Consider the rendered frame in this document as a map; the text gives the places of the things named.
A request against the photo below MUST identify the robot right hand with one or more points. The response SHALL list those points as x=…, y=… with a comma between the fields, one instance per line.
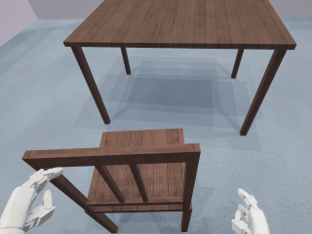
x=255, y=219

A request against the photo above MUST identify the table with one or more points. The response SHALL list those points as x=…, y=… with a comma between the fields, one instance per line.
x=184, y=24

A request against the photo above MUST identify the chair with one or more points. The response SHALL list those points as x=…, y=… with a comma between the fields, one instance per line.
x=141, y=171

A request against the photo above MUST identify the robot left hand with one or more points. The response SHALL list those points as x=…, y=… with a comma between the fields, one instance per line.
x=16, y=213

